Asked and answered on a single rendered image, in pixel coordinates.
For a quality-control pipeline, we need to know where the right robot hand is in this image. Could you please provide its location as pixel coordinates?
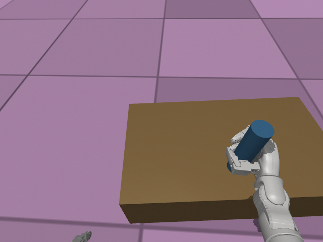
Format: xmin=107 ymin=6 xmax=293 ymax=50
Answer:
xmin=225 ymin=125 xmax=280 ymax=179

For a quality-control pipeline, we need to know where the can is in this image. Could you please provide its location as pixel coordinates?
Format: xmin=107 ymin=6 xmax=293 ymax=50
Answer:
xmin=227 ymin=120 xmax=275 ymax=172

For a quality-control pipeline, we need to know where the right robot arm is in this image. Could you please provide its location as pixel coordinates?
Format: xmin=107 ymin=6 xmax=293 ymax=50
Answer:
xmin=253 ymin=175 xmax=304 ymax=242

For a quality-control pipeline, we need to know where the left robot hand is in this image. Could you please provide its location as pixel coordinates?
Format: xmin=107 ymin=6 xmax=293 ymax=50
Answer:
xmin=71 ymin=231 xmax=91 ymax=242

